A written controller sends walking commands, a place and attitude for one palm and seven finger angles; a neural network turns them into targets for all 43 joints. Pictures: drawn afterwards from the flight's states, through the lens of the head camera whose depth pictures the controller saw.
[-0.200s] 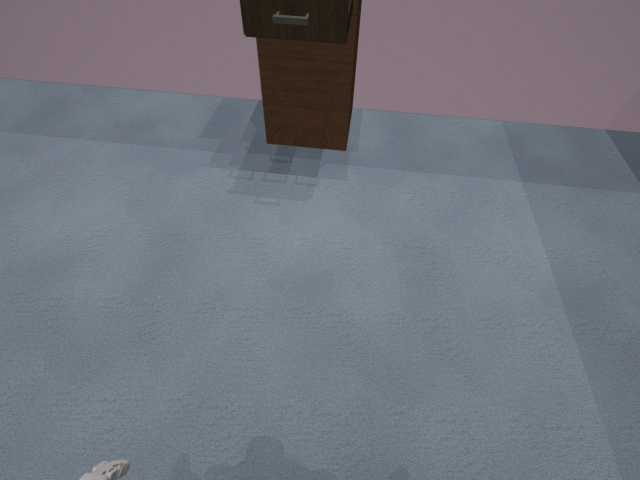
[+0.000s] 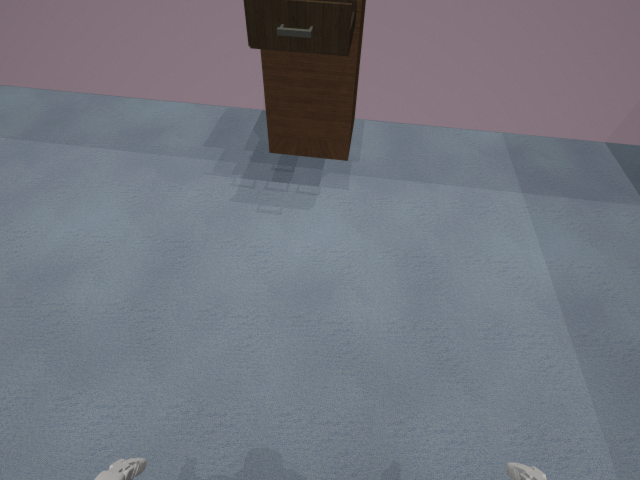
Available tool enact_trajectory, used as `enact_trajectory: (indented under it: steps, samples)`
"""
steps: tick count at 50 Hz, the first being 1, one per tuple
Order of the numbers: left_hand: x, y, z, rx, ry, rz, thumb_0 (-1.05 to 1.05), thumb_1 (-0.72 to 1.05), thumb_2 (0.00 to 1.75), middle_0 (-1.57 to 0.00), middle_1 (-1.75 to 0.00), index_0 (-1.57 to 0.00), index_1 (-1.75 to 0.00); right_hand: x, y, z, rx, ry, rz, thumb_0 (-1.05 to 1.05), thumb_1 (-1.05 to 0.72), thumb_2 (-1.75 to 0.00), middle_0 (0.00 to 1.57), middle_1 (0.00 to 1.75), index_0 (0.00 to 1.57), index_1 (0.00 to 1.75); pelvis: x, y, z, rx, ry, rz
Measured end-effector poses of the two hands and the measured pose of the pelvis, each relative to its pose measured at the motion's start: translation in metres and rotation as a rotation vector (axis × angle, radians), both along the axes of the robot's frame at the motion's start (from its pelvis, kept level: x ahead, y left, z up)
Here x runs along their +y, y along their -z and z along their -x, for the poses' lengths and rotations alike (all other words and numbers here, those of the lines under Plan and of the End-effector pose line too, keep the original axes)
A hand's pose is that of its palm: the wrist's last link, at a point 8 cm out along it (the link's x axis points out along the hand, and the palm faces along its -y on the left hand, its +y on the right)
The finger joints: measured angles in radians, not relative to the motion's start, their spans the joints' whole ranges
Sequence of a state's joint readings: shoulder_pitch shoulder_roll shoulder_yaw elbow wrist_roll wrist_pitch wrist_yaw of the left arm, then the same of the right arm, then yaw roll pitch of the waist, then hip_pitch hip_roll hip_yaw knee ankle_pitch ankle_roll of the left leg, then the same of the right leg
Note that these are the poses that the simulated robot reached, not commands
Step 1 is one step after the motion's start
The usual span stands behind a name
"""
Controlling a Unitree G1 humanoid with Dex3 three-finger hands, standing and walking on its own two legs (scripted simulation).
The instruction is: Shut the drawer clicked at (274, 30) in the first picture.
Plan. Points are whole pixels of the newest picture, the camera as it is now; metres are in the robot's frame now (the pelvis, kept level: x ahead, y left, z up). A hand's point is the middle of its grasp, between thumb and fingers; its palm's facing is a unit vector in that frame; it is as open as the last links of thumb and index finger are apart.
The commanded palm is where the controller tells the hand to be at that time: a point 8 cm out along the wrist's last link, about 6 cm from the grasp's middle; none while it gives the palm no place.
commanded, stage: stand and wait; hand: left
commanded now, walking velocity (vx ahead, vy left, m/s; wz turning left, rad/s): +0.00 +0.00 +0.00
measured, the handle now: (295, 30) +1.55 +0.19 -0.03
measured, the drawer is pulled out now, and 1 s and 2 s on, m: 0.25 0.25 0.25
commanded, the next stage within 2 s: look at it before walking up in 0.82 s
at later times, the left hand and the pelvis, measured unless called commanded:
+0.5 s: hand out of the picture +0.05 +0.24 -0.15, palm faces -0.01 -0.94 -0.34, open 7.4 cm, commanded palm none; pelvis -0.02 -0.01 +0.01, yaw +0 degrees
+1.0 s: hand out of the picture +0.04 +0.23 -0.15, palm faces -0.03 -0.95 -0.32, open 7.4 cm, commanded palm none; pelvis -0.03 -0.01 +0.01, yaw +0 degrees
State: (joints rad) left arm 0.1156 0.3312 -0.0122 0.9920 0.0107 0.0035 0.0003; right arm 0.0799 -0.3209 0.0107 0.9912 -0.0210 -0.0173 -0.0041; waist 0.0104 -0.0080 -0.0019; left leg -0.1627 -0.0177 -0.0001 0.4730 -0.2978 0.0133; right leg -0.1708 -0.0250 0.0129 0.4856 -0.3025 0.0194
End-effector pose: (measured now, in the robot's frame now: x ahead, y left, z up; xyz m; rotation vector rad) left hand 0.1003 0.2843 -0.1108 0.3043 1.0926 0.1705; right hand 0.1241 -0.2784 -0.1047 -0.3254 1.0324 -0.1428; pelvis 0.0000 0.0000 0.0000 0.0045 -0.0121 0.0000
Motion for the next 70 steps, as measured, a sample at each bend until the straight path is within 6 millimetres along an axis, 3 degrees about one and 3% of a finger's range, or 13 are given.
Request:
enact_trajectory:
  steps: [7, 19, 32, 50, 70]
  samples:
    - [-0.004, 0.003, 0.016, 0.033, -0.015, 0.008, 0.01, 0.9, 0.9, -0.2, -0.3, -0.21, -0.3, -0.007, 0.0, 0.01, 0.027, 0.011, 0.007, 0.01, -0.91, -0.89, 0.2, 0.3, 0.21, 0.3, -0.004, -0.002, 0.003, -0.005, 0.0, 0.001]
    - [0.001, 0.004, 0.049, 0.108, -0.04, -0.01, 0.01, 0.9, 0.9, -0.2, -0.3, -0.2, -0.3, -0.023, 0.005, 0.053, 0.125, 0.049, 0.028, 0.01, -0.91, -0.89, 0.2, 0.3, 0.2, 0.3, -0.009, -0.004, 0.012, -0.017, 0.001, 0.002]
    - [-0.002, 0.001, 0.059, 0.11, -0.033, -0.014, 0.01, 0.9, 0.9, -0.2, -0.3, -0.2, -0.3, -0.025, 0.009, 0.081, 0.166, 0.064, 0.011, 0.01, -0.91, -0.89, 0.2, 0.3, 0.2, 0.3, -0.012, -0.006, 0.024, -0.021, 0.003, 0.001]
    - [-0.009, 0.004, 0.063, 0.11, -0.024, 0.003, 0.01, 0.9, 0.9, -0.2, -0.3, -0.2, -0.3, -0.024, 0.008, 0.089, 0.172, 0.067, 0.007, 0.01, -0.91, -0.89, 0.2, 0.3, 0.2, 0.3, -0.013, -0.007, 0.03, -0.017, 0.003, 0.002]
    - [-0.004, 0.003, 0.067, 0.124, -0.041, -0.005, 0.01, 0.9, 0.9, -0.2, -0.3, -0.2, -0.3, -0.023, 0.007, 0.076, 0.166, 0.051, 0.009, 0.01, -0.91, -0.89, 0.2, 0.3, 0.2, 0.3, -0.013, -0.008, 0.026, -0.017, -0.004, 0.002]
